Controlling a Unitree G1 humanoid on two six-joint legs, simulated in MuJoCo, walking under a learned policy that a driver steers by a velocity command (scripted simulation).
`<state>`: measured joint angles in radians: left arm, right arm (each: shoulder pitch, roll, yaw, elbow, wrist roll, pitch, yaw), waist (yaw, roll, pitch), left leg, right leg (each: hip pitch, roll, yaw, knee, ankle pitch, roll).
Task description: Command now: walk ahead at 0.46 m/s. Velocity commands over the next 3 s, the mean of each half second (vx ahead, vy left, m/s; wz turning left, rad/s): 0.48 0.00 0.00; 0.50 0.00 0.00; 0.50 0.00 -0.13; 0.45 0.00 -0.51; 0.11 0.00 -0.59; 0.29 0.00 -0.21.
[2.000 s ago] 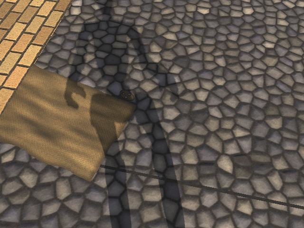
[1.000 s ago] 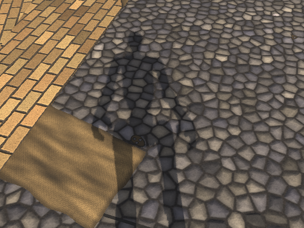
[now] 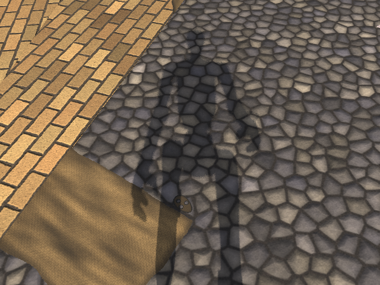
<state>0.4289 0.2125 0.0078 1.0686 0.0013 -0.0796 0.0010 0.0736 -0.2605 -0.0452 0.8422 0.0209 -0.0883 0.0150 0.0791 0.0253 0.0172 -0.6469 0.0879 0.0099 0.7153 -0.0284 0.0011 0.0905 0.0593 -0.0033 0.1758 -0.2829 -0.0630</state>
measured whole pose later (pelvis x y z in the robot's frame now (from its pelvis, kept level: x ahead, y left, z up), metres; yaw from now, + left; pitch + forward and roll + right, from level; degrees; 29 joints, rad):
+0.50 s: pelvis +0.28 +0.04 +0.01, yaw +0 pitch +1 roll +2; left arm 0.12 0.28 0.05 0.88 -0.01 -0.08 0.01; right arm 0.34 -0.25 -0.04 0.98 0.00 -0.09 0.01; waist -0.06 -0.04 0.01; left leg -0.06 -0.08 0.04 0.20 -0.16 0.07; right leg -0.68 -0.14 0.05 0.76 0.00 0.01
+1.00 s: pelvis +0.56 -0.03 +0.01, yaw +0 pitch +1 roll -1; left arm 0.35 0.24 0.04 0.96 0.00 -0.09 -0.02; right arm 0.13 -0.29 -0.06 0.89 0.01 -0.07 0.00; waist 0.05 0.04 0.00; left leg -0.67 0.13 -0.04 0.86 -0.06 0.01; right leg -0.09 0.06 -0.06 0.22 -0.16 -0.07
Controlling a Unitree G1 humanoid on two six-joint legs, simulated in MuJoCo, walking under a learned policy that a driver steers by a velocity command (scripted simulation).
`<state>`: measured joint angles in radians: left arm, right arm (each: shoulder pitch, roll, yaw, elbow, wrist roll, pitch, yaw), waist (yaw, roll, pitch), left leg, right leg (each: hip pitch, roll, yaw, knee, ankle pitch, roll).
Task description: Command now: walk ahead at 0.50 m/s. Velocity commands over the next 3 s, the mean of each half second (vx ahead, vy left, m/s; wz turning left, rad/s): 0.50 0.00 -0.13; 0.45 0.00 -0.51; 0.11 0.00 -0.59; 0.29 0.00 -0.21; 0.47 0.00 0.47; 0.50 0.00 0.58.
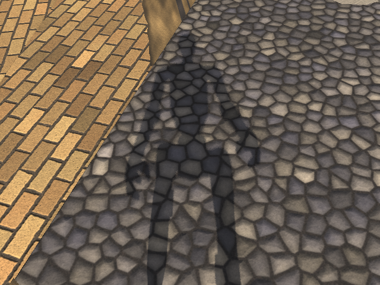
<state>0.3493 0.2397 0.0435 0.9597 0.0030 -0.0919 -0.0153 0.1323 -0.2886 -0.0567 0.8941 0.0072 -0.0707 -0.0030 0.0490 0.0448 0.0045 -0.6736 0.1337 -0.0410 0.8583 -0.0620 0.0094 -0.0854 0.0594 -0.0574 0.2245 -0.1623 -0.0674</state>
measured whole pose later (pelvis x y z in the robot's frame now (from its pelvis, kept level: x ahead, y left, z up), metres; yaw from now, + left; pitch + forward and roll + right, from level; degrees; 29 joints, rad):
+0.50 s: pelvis +0.28 +0.07 +0.00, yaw -5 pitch +0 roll +2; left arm 0.22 0.28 0.08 0.92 -0.03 -0.05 0.01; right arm 0.27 -0.24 -0.06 0.97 -0.02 -0.11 0.02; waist -0.03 -0.05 0.02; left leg -0.13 -0.05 0.15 0.29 -0.17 0.07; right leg -0.63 -0.11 0.09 1.06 -0.19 -0.04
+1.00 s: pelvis +0.55 -0.02 -0.01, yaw -22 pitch +1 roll +0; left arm 0.23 0.27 0.09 0.78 0.00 -0.05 -0.02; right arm 0.10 -0.29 -0.07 0.82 0.00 -0.10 -0.01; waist 0.02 0.01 0.08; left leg -0.55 0.08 -0.06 1.14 -0.38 -0.03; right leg -0.29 0.11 0.02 0.42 -0.15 -0.11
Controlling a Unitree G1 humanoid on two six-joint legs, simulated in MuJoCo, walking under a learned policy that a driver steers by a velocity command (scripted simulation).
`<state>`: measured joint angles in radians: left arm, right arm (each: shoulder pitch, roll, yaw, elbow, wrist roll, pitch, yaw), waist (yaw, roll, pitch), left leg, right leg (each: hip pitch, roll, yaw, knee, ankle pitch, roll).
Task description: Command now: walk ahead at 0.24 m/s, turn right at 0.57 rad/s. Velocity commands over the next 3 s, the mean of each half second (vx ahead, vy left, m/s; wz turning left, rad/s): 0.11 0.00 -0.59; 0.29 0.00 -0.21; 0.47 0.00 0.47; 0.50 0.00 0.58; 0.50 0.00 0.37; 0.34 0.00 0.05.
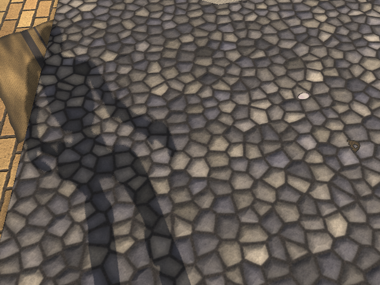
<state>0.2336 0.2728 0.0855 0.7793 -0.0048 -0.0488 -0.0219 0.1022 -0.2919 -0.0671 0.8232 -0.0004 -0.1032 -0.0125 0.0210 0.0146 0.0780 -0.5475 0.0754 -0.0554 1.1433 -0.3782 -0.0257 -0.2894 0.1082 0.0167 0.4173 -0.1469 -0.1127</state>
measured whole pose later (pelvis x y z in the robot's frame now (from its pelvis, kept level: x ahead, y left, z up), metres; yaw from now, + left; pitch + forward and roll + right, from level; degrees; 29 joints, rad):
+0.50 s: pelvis +0.14 +0.04 +0.00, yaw -19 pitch +2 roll +0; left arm 0.18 0.33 0.09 0.67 -0.02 0.06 0.03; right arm 0.10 -0.25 -0.05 0.75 -0.02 -0.01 -0.03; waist -0.01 -0.03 0.07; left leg -0.35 0.02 0.05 0.43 -0.11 0.02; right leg -0.52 0.00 0.05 1.09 -0.45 0.07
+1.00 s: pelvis +0.23 -0.05 +0.01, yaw -22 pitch +2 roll +1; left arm 0.41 0.25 0.05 0.76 0.02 -0.07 0.02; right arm 0.17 -0.31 -0.09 0.81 0.03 -0.04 0.04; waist 0.04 0.05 -0.02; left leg -0.72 0.04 -0.06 0.83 0.04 -0.02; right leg 0.05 0.00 -0.10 0.21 -0.29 -0.04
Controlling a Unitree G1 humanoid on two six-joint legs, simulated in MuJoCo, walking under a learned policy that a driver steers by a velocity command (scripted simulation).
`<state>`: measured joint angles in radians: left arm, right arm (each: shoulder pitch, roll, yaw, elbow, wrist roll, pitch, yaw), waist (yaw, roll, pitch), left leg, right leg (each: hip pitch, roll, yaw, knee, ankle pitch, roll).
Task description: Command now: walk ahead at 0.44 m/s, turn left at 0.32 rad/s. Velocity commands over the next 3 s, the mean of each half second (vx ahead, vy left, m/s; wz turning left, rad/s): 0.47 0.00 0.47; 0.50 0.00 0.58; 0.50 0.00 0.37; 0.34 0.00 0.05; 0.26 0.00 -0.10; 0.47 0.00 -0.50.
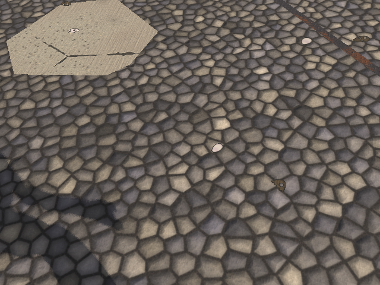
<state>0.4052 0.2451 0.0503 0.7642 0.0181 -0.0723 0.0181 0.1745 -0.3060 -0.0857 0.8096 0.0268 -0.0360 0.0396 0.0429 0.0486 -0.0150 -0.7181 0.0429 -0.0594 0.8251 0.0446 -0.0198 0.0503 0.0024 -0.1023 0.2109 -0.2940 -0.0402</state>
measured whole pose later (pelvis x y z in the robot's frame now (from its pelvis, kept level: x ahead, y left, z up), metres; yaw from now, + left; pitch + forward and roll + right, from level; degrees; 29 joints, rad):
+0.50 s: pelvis +0.29 +0.05 +0.00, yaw +17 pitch +3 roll +1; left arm 0.14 0.30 0.04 0.65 0.02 -0.10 0.01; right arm 0.28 -0.28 -0.07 0.74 0.02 -0.05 0.01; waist -0.05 -0.03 0.03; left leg -0.18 -0.12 -0.11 0.36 -0.21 0.08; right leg -0.69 -0.12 0.10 0.79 -0.09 0.07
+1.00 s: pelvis +0.56 +0.09 +0.00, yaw +35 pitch +1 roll -2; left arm 0.35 0.28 0.07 0.78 0.01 -0.09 0.01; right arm 0.14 -0.30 -0.08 0.65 0.02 -0.01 0.03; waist 0.08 0.04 0.03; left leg -0.70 0.08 -0.05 0.89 -0.08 -0.01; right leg -0.04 -0.01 -0.17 0.28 -0.26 -0.01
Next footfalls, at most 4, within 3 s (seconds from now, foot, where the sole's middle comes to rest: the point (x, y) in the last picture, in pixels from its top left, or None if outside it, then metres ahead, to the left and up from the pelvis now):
0.20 left None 0.28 0.13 -0.78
0.64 right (228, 262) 0.60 -0.02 -0.78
1.18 left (129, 238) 0.69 0.35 -0.78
1.70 right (125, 160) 1.07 0.43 -0.78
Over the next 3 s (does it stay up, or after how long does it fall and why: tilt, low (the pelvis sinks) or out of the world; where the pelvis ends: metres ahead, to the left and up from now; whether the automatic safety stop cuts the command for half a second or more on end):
stays up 1.17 0.71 0.00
